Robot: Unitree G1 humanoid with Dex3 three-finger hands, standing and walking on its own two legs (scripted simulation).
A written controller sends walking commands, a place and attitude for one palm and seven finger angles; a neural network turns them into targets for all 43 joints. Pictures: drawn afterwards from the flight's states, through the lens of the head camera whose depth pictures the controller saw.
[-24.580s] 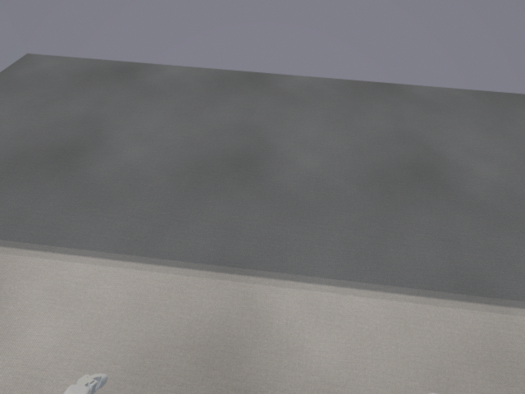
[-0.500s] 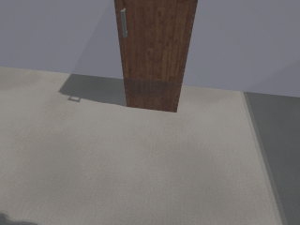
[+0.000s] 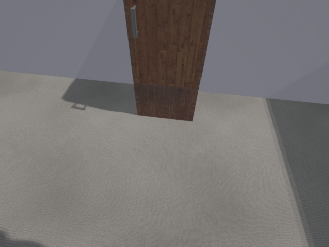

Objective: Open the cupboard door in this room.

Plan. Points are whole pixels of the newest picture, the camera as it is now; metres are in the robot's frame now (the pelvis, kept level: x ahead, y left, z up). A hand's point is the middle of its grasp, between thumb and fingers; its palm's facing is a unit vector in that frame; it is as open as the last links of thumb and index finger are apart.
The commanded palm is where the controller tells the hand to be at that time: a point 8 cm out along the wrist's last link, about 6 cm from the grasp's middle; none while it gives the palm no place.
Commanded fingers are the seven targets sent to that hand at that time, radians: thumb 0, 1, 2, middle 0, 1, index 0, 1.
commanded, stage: look at it before walking up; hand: left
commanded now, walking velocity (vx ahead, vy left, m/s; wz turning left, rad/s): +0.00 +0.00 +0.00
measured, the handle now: (134, 21) +1.15 +0.22 +0.02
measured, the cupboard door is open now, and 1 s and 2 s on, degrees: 0 0 0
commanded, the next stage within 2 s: walk to a spot facing it in 0.16 s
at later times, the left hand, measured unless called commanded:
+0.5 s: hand out of the picture +0.00 +0.20 -0.19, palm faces +0.11 -0.97 -0.19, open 7.4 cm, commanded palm none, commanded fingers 0.00 0.90 0.90 -0.20 -0.30 -0.20 -0.30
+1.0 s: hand (82, 203) +0.27 +0.27 -0.17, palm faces +0.14 -0.97 -0.18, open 7.4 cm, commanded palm none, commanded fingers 0.00 0.90 0.90 -0.20 -0.30 -0.20 -0.30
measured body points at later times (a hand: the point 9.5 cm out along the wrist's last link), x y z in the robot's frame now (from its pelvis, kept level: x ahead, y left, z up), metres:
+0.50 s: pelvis +0.02 +0.02 -0.01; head +0.02 +0.03 +0.44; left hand +0.00 +0.25 -0.17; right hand +0.02 -0.22 -0.16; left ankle -0.01 +0.13 -0.73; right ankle -0.05 -0.12 -0.74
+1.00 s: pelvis +0.19 +0.08 -0.01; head +0.23 +0.08 +0.44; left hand +0.26 +0.32 -0.15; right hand +0.16 -0.13 -0.16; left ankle +0.06 +0.16 -0.74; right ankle +0.34 -0.03 -0.70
